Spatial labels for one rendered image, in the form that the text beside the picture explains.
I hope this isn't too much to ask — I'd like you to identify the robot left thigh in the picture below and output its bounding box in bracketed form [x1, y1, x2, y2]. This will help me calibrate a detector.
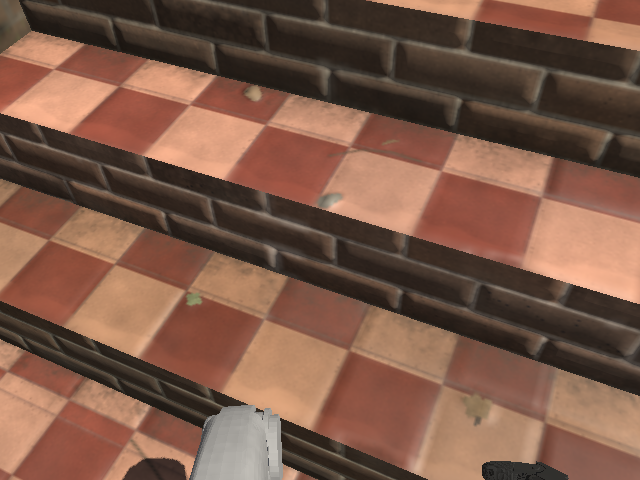
[189, 405, 283, 480]

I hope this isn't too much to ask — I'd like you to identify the left robot shin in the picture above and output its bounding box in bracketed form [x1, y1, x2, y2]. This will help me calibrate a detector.
[201, 415, 215, 438]

